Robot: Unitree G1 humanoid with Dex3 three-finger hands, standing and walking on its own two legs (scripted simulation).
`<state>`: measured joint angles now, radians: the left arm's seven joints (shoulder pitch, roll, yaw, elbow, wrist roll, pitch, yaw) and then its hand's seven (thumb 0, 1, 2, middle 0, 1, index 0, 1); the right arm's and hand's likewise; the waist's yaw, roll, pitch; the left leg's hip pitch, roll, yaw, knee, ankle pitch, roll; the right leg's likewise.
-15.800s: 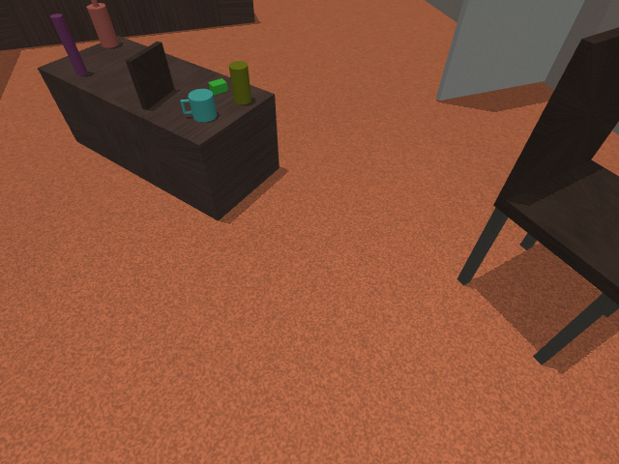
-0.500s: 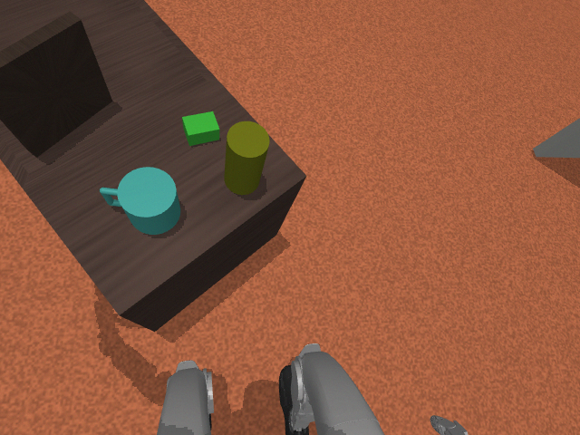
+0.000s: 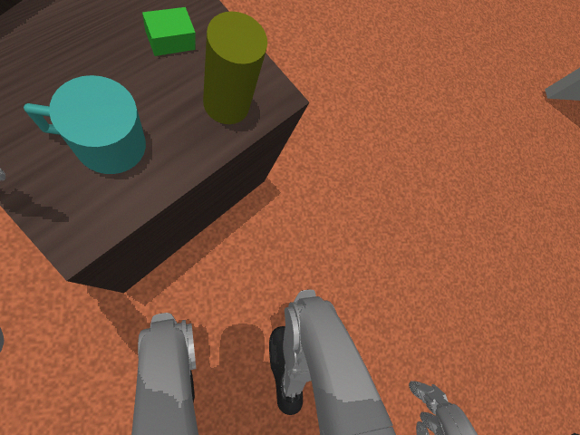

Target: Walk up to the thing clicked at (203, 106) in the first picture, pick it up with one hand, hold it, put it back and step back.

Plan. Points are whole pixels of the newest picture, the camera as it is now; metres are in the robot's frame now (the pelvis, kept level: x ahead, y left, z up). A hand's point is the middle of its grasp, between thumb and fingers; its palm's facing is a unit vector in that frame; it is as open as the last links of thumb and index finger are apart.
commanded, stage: close in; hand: left
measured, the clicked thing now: (89, 126) +0.53 +0.20 -0.10
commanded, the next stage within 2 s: rest palm in 0.62 s
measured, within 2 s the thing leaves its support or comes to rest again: neither
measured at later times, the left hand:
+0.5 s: hand (61, 107) +0.53 +0.22 -0.06, palm faces +0.20 -0.98 -0.04, open 17.7 cm
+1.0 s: hand (86, 110) +0.54 +0.20 -0.08, palm faces +0.18 -0.98 -0.04, open 17.6 cm
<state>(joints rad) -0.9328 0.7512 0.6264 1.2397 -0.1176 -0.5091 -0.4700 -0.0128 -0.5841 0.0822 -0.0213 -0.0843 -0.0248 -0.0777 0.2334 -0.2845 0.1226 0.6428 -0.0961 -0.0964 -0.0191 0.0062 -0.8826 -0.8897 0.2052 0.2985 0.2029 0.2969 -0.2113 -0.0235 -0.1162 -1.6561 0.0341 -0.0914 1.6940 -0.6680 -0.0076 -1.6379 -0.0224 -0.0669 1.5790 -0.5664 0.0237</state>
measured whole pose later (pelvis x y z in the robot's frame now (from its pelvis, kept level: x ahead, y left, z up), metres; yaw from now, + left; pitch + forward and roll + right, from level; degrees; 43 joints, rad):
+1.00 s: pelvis -0.03 +0.00 -0.10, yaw +1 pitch +37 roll -5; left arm -1.12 0.54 0.38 1.19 0.02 -0.45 -0.03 -0.01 -0.61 0.02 -0.08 -0.07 -0.09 -0.05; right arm 0.24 -0.26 0.06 0.63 -0.08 0.02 0.06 0.00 -0.92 -0.90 0.20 0.30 0.20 0.30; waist -0.21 0.02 -0.13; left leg -1.96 0.00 -0.08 2.00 -0.69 -0.01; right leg -1.95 -0.05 -0.04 1.91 -0.60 0.03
